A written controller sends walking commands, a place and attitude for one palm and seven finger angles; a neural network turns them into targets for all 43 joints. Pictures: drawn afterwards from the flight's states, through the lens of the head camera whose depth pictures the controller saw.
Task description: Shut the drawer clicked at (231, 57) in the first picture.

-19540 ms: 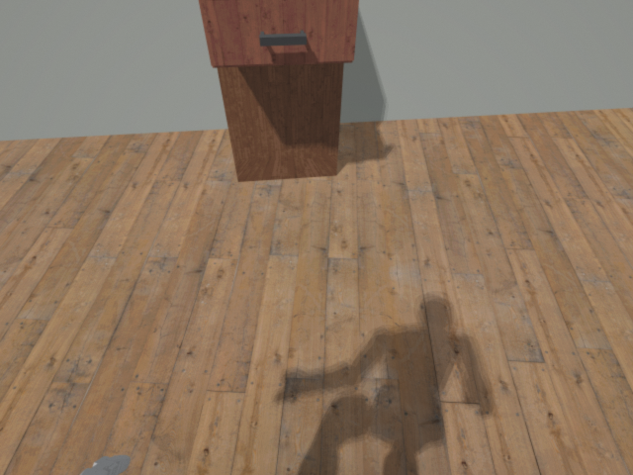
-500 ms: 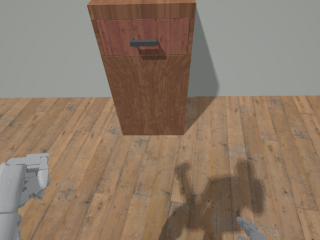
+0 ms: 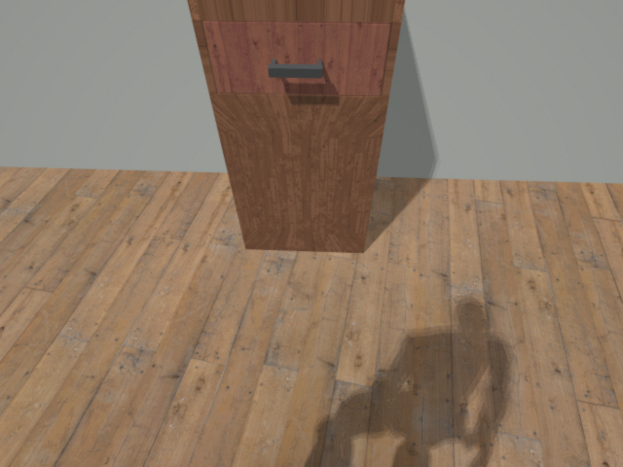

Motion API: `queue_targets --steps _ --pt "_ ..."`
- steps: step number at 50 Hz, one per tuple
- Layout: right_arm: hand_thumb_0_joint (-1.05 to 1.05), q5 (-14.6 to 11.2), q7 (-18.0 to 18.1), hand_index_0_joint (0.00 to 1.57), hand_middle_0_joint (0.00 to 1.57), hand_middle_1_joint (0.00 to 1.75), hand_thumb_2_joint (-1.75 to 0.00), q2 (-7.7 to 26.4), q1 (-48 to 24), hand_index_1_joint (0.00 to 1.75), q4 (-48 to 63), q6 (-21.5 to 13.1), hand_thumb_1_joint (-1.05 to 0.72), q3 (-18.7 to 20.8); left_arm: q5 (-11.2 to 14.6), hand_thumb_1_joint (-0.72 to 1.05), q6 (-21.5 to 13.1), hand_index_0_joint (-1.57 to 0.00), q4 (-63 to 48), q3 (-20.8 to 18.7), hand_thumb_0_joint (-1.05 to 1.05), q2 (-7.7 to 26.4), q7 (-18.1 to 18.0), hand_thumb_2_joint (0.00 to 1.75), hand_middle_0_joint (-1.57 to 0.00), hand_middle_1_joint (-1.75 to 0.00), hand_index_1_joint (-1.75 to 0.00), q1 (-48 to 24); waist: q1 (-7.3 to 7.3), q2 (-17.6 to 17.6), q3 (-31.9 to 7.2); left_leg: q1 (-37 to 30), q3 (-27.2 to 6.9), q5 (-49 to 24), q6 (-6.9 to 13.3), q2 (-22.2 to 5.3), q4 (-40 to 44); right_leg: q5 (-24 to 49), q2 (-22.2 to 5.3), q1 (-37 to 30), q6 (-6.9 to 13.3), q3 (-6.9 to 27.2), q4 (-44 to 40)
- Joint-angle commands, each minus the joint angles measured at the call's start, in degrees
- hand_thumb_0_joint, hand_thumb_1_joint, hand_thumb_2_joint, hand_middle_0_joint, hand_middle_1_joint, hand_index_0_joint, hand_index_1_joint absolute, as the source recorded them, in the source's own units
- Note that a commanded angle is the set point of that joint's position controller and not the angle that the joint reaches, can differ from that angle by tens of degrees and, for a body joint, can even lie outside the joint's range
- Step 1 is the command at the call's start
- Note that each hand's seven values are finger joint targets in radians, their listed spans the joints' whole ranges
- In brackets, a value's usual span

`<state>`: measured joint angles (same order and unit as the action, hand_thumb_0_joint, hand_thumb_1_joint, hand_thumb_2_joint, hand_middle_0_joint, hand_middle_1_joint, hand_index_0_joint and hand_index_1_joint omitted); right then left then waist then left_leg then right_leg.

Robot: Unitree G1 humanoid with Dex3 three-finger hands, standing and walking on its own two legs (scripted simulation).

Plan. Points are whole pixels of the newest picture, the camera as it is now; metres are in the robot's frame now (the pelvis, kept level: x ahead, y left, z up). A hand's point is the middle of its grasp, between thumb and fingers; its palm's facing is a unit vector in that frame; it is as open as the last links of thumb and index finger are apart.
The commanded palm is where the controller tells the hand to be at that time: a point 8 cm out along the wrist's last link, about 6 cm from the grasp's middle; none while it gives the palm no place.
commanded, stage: let the arm hang, fingers relaxed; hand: left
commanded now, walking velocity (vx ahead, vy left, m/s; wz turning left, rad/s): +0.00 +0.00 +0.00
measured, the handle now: (296, 67) +0.98 +0.11 +0.02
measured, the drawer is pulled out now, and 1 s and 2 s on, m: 0.00 0.00 0.00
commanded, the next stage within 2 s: look to check the result in 0.54 s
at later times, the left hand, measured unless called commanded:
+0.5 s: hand out of the picture +0.00 +0.17 -0.18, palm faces +0.02 -0.98 -0.19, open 7.3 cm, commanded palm none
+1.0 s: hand out of the picture +0.01 +0.18 -0.17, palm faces +0.01 -0.98 -0.21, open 7.4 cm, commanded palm none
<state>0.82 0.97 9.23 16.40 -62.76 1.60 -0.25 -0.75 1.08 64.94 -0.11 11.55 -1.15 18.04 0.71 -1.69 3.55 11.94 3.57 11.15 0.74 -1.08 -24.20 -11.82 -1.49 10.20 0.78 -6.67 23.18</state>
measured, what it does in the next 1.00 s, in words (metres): stands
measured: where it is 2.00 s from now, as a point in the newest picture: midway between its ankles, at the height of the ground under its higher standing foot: outside the picture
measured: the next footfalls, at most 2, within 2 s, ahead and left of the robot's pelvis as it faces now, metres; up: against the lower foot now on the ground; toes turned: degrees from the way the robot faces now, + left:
none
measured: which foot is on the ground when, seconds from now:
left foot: down 0.00-1.00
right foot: down 0.00-1.00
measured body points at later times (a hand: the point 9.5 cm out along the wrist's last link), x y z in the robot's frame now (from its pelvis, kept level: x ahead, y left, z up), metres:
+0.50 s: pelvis +0.00 +0.00 +0.00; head +0.01 -0.01 +0.45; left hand +0.00 +0.22 -0.16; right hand -0.04 -0.20 -0.17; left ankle +0.02 +0.11 -0.74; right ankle +0.01 -0.11 -0.74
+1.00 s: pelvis +0.00 +0.00 +0.00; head +0.02 -0.01 +0.45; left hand +0.01 +0.23 -0.16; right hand +0.00 -0.23 -0.16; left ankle +0.02 +0.11 -0.74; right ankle +0.01 -0.11 -0.74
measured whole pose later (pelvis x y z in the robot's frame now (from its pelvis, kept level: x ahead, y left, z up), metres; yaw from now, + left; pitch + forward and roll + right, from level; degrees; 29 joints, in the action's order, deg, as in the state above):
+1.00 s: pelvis +0.00 +0.00 +0.00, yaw -1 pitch -2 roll +0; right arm 0.9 1.4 9.2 15.0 -65.2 0.6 0.9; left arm -0.9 -0.3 66.3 -1.0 9.3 -1.4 14.0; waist -0.2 -1.1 3.1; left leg 10.6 4.3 11.2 0.5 -1.4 -23.3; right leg -12.0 -1.2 9.5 1.0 -5.9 22.9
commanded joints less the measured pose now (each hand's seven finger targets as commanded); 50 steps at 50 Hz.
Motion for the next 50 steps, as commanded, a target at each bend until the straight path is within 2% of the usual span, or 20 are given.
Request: queue_targets --steps 1,5,8,12,14,17,19,24,37,38,44,50 --pt "0.0 0.1 0.7 0.2 0.2 0.3 -0.9 4.9 3.6 0.3 0.4 -1.1 -0.9 0.9 0.3 0.9 -1.5 -0.24 -0.6 -0.6 0.0 4.4 -0.5 0.9 -0.24 -0.34 -0.34 0.9 -1.16 2.1 0.2 -1.0 -4.9 -1.1 0.9 -5.2 5.6 -2.3 -5.6 2.4 1.6 5.8 -6.0" --pt "0.0 0.1 0.8 0.2 0.2 0.3 -0.9 3.7 4.6 0.3 -0.9 -1.1 -0.9 0.8 0.3 0.9 -1.5 -0.2 0.4 -0.8 0.0 3.6 -0.7 0.9 -0.2 -0.3 -0.3 1.5 -1.14 1.6 1.0 -0.3 -4.5 0.2 0.8 -5.0 6.0 -3.2 -5.4 2.7 1.5 6.0 -5.8" --pt "0.0 0.1 0.8 0.2 0.2 0.3 -0.9 3.1 5.1 0.3 -1.3 -1.1 -0.9 1.0 0.2 0.9 -1.5 -0.2 0.7 -1.0 0.0 3.2 -0.9 0.9 -0.2 -0.3 -0.3 2.1 -0.99 2.6 1.8 0.3 -4.2 0.4 0.8 -4.7 5.7 -3.9 -5.4 3.1 1.5 6.0 -6.0" --pt "0.0 0.3 0.9 0.2 0.2 0.3 -0.9 2.0 5.9 0.3 -1.9 -1.4 -0.9 0.9 0.2 0.9 -1.5 -0.2 0.7 -1.2 0.0 2.0 -1.0 0.9 -0.2 -0.3 -0.3 1.9 -1.07 0.0 2.4 1.7 -4.6 1.4 0.8 -4.7 6.6 -3.3 -5.1 2.8 1.5 6.0 -5.1" --pt "0.0 0.3 1.0 0.2 0.2 0.3 -0.9 1.7 6.1 0.3 -2.0 -1.5 -0.9 1.0 0.2 0.9 -1.6 -0.2 0.7 -1.4 0.0 1.7 -1.1 0.9 -0.2 -0.3 -0.3 2.2 -0.86 1.2 2.2 1.7 -4.4 0.6 0.8 -4.7 6.3 -2.8 -5.2 2.2 1.5 5.8 -5.1" --pt "0.0 0.3 1.1 0.2 0.2 0.3 -0.9 1.4 6.3 0.3 -2.1 -1.5 -0.9 1.1 0.2 0.9 -1.5 -0.2 0.8 -1.5 0.0 1.3 -1.1 0.9 -0.2 -0.3 -0.3 2.1 -0.97 -0.3 2.9 1.9 -4.6 1.3 0.8 -4.7 6.6 -3.0 -5.0 2.7 1.5 6.0 -4.9" --pt "0.0 0.3 1.1 0.2 0.2 0.3 -0.9 1.2 6.6 0.3 -2.1 -1.5 -0.9 1.1 0.2 0.9 -1.6 -0.2 0.6 -1.6 0.0 1.6 -1.1 0.9 -0.2 -0.3 -0.3 2.2 -0.9 0.2 2.9 2.3 -4.4 1.1 0.7 -4.7 6.3 -2.8 -5.1 2.3 1.5 5.7 -4.9" --pt "0.0 0.3 1.1 0.2 0.2 0.3 -0.9 1.6 7.1 0.3 -1.9 -1.6 -0.9 1.4 0.2 0.9 -1.7 -0.2 0.3 -1.8 0.0 1.6 -1.1 0.9 -0.2 -0.3 -0.3 1.9 -1.01 1.3 2.0 1.7 -4.6 0.2 0.8 -4.7 6.0 -2.5 -5.1 2.0 1.5 5.6 -4.7" --pt "0.0 0.2 1.1 0.2 0.2 0.3 -0.9 3.6 5.5 0.3 -1.8 -1.7 -0.9 1.7 0.2 0.9 -2.0 -0.2 0.1 -2.1 0.0 3.1 -1.0 0.9 -0.2 -0.3 -0.3 0.7 -1.21 0.6 1.2 -0.1 -4.7 -1.6 0.8 -5.1 5.8 -1.3 -5.4 1.7 1.7 5.9 -5.2" --pt "0.0 0.1 1.1 0.2 0.2 0.3 -0.9 4.1 5.2 0.3 -1.6 -1.7 -0.9 1.8 0.1 0.9 -2.0 -0.2 0.0 -2.2 0.0 3.6 -1.0 0.9 -0.2 -0.3 -0.3 0.5 -1.15 1.7 1.6 -0.1 -4.7 -2.3 0.8 -5.1 5.5 -1.0 -5.3 1.9 1.7 5.8 -5.2" --pt "0.0 0.3 1.0 0.2 0.2 0.3 -0.9 5.0 3.5 0.3 -1.4 -1.5 -0.9 1.9 0.1 0.9 -2.0 -0.2 0.0 -2.1 0.0 4.4 -0.9 0.9 -0.2 -0.3 -0.3 -0.9 -1.4 0.9 2.4 -0.4 -4.6 0.3 0.7 -5.1 5.8 -3.7 -5.5 3.2 1.8 6.6 -6.5" --pt "0.0 0.2 0.9 0.2 0.2 0.3 -0.9 6.9 1.6 0.3 -0.9 -1.9 -0.9 2.1 0.1 0.9 -2.4 -0.2 -0.5 -2.4 0.0 6.2 -0.6 0.9 -0.2 -0.3 -0.3 -2.6 -1.3 1.0 0.1 -1.5 -4.8 -2.9 0.7 -5.5 5.8 -0.3 -5.8 1.0 1.8 6.7 -6.4"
